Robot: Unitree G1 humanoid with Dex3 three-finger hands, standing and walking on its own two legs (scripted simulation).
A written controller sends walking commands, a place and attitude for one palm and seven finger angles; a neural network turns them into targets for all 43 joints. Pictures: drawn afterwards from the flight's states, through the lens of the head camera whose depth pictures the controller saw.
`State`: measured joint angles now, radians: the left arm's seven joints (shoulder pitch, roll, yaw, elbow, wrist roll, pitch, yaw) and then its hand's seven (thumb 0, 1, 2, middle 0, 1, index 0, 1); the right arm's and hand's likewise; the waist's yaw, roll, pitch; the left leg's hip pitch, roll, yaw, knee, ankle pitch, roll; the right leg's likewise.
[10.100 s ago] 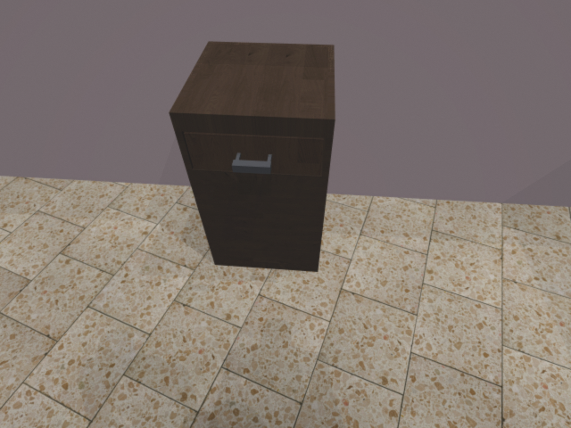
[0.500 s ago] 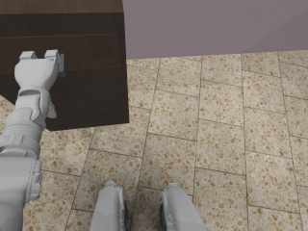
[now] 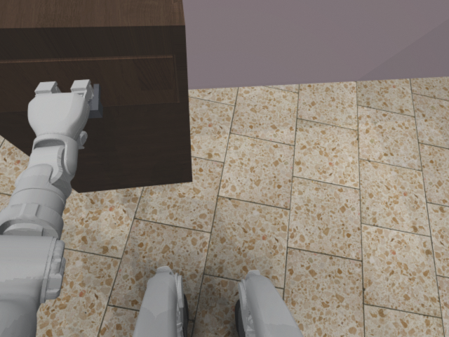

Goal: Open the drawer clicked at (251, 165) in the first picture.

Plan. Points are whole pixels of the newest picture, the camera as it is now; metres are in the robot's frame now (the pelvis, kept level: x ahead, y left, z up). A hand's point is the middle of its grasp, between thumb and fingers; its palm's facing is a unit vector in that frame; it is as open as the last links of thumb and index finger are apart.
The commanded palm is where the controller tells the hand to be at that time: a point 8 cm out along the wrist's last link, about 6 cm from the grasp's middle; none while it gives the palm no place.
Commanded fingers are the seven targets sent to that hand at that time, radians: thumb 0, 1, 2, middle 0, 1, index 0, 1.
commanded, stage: close the thumb around the handle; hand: left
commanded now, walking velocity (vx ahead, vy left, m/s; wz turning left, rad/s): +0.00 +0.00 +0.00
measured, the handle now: (70, 100) +0.54 +0.27 -0.02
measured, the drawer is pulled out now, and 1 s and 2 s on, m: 0.00 0.08 0.18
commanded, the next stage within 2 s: pull the drawer open in 0.24 s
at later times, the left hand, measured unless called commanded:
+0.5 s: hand (74, 132) +0.48 +0.26 -0.04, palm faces -0.07 -0.02 -1.00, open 6.0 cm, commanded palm +0.46 +0.23 +0.01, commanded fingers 0.00 0.90 0.90 -0.40 -1.35 -0.40 -1.35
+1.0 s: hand (71, 168) +0.41 +0.26 -0.04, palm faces -0.05 -0.04 -1.00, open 6.0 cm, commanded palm +0.39 +0.23 +0.01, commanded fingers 0.00 0.90 0.90 -0.40 -1.35 -0.40 -1.35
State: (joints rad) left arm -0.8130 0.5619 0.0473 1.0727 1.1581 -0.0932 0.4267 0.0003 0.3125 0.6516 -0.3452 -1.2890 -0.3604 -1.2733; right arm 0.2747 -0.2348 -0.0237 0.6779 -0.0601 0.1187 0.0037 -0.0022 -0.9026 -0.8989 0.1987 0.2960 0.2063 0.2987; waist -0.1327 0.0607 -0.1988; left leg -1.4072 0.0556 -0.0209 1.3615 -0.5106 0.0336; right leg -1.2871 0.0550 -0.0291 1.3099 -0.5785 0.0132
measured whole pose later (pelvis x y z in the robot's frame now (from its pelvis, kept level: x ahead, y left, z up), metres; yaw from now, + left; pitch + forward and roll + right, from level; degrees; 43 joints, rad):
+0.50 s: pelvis +0.00 +0.00 +0.00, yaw +0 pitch +31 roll -5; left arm -0.79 0.56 0.04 1.04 1.15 -0.08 0.43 0.01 0.67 0.77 -0.34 -1.35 -0.37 -1.34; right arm 0.28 -0.23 -0.03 0.68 -0.06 0.13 0.01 0.00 -0.90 -0.90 0.20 0.30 0.21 0.30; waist -0.13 0.06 -0.19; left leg -1.40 0.06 -0.02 1.36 -0.51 0.03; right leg -1.29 0.06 -0.03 1.31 -0.57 0.01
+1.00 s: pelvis +0.01 +0.00 +0.02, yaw +1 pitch +28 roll -4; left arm -0.51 0.43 0.02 0.90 1.15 -0.11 0.54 0.01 0.67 0.79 -0.32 -1.35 -0.38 -1.33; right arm 0.22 -0.23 -0.06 0.67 -0.06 0.15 0.02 0.00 -0.90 -0.90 0.20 0.30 0.21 0.30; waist -0.05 0.05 -0.21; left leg -1.26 0.05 0.00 1.28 -0.51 0.03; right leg -1.15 0.05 -0.01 1.24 -0.58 0.01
